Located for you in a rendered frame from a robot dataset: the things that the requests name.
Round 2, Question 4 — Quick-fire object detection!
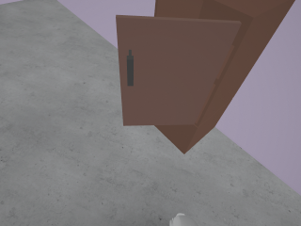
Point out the cupboard door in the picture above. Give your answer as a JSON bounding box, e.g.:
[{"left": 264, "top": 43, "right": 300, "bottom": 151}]
[{"left": 116, "top": 15, "right": 242, "bottom": 126}]

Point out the right robot thigh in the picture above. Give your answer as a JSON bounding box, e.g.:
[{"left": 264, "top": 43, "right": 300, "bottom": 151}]
[{"left": 169, "top": 215, "right": 199, "bottom": 226}]

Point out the handle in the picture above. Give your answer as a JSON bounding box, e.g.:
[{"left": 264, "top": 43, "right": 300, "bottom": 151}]
[{"left": 127, "top": 50, "right": 134, "bottom": 87}]

